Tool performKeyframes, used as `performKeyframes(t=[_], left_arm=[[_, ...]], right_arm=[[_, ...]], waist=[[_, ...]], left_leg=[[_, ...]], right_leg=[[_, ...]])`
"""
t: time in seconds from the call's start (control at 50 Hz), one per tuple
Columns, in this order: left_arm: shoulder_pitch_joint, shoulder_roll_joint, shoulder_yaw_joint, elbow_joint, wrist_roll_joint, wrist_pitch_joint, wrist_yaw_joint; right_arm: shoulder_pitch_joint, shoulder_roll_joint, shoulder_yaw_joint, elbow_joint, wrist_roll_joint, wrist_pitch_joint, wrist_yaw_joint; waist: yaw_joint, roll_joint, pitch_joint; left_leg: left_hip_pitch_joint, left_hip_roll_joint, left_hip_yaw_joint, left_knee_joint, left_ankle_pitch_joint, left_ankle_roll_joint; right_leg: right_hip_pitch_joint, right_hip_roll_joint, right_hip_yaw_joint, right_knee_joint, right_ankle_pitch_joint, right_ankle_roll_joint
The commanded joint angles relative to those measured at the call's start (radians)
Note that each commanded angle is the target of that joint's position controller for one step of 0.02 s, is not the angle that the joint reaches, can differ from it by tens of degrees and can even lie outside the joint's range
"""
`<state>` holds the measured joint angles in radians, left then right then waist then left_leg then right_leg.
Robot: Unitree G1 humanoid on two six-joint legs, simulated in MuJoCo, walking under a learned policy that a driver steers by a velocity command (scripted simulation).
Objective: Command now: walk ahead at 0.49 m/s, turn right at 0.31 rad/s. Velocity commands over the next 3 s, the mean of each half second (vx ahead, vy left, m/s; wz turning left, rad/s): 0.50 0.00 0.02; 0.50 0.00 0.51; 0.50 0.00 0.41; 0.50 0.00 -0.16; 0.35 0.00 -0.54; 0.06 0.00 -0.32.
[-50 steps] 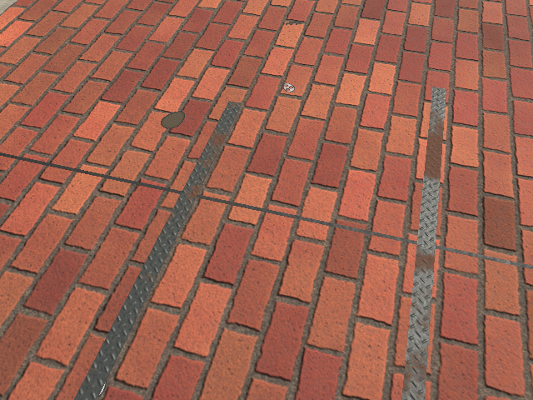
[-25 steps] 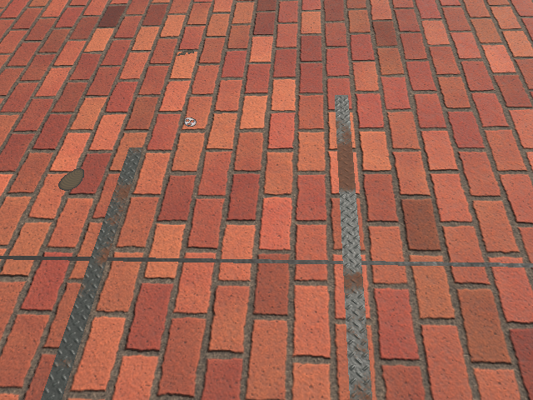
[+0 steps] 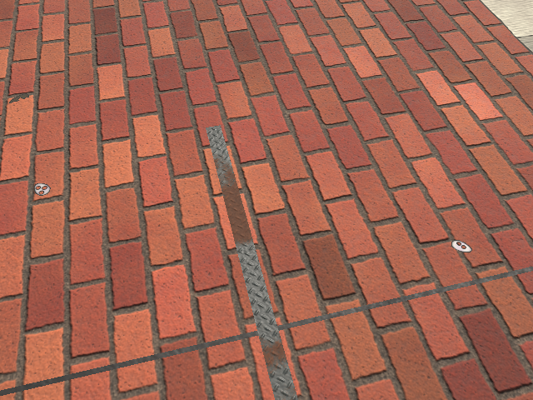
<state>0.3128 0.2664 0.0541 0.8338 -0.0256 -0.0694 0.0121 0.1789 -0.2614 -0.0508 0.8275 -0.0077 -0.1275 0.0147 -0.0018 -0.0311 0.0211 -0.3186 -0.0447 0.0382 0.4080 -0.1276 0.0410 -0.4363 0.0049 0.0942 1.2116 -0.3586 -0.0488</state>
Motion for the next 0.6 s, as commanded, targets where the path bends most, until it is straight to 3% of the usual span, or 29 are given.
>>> performKeyframes(t=[0.02,0.1,0.18,0.24,0.28,0.3,0.32,0.34,0.36,0.38,0.4,0.44,0.46,0.52,0.6], left_arm=[[0.034,0.025,0.007,-0.068,0.003,-0.007,-0.004],[-0.095,0.014,-0.011,-0.126,0.024,-0.012,-0.009],[-0.228,0.019,-0.020,-0.160,0.014,-0.023,-0.024],[-0.316,0.041,-0.016,-0.201,0.005,-0.028,-0.034],[-0.314,0.067,-0.007,-0.212,0.003,-0.037,-0.040],[-0.267,0.084,0.003,-0.202,0.005,-0.042,-0.040],[-0.162,0.118,0.024,-0.170,0.010,-0.044,-0.035],[0.010,0.181,0.052,-0.133,0.020,-0.045,-0.023],[0.148,0.293,0.079,-0.120,0.043,-0.034,-0.013],[0.190,0.250,0.068,-0.106,0.043,-0.030,-0.019],[0.127,0.173,0.045,-0.111,0.032,-0.035,-0.023],[-0.029,0.086,0.018,-0.122,0.023,-0.041,-0.033],[-0.075,0.062,0.013,-0.120,0.026,-0.047,-0.036],[-0.093,0.069,0.024,-0.089,0.039,-0.065,-0.032],[-0.051,0.097,0.037,-0.046,0.043,-0.062,-0.010]], right_arm=[[0.046,-0.073,-0.015,-0.013,0.000,-0.012,0.008],[0.081,-0.138,-0.031,0.014,0.014,-0.010,0.002],[0.132,-0.167,-0.031,0.034,0.028,0.008,-0.001],[0.199,-0.172,-0.027,0.062,0.040,0.023,0.001],[0.204,-0.186,-0.029,0.068,0.042,0.036,-0.002],[0.191,-0.196,-0.030,0.067,0.041,0.043,-0.005],[0.186,-0.187,-0.024,0.064,0.038,0.047,-0.007],[0.173,-0.142,-0.007,0.048,0.025,0.043,-0.007],[0.236,-0.030,0.026,0.012,0.009,0.027,-0.006],[0.282,-0.042,0.025,0.023,0.037,0.012,-0.007],[0.223,-0.135,-0.004,0.019,0.063,0.011,-0.009],[0.142,-0.124,-0.012,0.003,0.047,0.029,-0.017],[0.144,-0.112,-0.019,0.004,0.039,0.044,-0.019],[0.154,-0.059,-0.017,-0.002,0.041,0.077,-0.012],[0.066,-0.046,-0.020,-0.048,0.033,0.084,-0.006]], waist=[[0.012,0.096,-0.043],[-0.003,0.074,-0.008],[-0.048,0.091,0.009],[-0.073,0.102,0.029],[-0.048,0.112,0.028],[-0.011,0.114,0.010],[0.043,0.104,-0.047],[0.122,0.063,-0.162],[0.131,-0.174,-0.317],[0.128,-0.257,-0.400],[0.115,-0.150,-0.254],[0.053,-0.076,-0.105],[0.022,-0.091,-0.063],[-0.016,-0.062,-0.029],[-0.004,-0.026,0.009]], left_leg=[[0.161,0.269,-0.297,-0.254,0.029,0.197],[0.146,0.276,-0.208,-0.302,0.117,0.216],[0.138,0.235,-0.109,-0.282,0.133,0.170],[0.190,0.268,-0.144,-0.244,0.091,0.153],[0.226,0.293,-0.181,-0.196,0.082,0.137],[0.224,0.288,-0.182,-0.144,0.122,0.122],[0.199,0.249,-0.157,-0.026,0.230,0.098],[0.082,0.186,-0.105,0.213,0.206,0.059],[-0.270,0.052,-0.012,0.610,-0.157,-0.013],[-0.418,0.019,-0.134,0.819,-0.451,-0.014],[-0.486,0.071,-0.176,0.898,-0.385,-0.003],[-0.445,0.146,-0.146,0.836,-0.216,-0.004],[-0.399,0.171,-0.149,0.790,-0.162,-0.008],[-0.348,0.176,-0.148,0.764,-0.063,-0.018],[-0.428,0.165,-0.165,0.601,0.086,-0.027]], right_leg=[[-0.175,-0.108,0.019,-0.048,0.051,-0.002],[-0.223,-0.142,-0.022,-0.281,0.188,0.020],[-0.142,-0.103,-0.080,-0.517,0.355,0.029],[-0.116,-0.080,-0.084,-0.610,0.337,0.021],[-0.067,-0.060,-0.085,-0.672,0.283,0.004],[0.013,-0.043,-0.097,-0.710,0.274,-0.006],[0.170,-0.020,-0.112,-0.737,0.258,-0.024],[0.421,-0.105,-0.033,-0.723,0.267,-0.066],[0.788,-0.377,0.321,-0.750,0.229,-0.176],[0.810,-0.463,0.614,-0.884,0.090,-0.251],[0.690,-0.427,0.494,-0.903,0.053,-0.210],[0.452,-0.334,0.239,-0.964,0.139,-0.153],[0.371,-0.296,0.148,-1.004,0.189,-0.134],[0.289,-0.267,-0.009,-1.060,0.373,-0.132],[0.332,-0.269,-0.127,-1.077,0.452,-0.133]])
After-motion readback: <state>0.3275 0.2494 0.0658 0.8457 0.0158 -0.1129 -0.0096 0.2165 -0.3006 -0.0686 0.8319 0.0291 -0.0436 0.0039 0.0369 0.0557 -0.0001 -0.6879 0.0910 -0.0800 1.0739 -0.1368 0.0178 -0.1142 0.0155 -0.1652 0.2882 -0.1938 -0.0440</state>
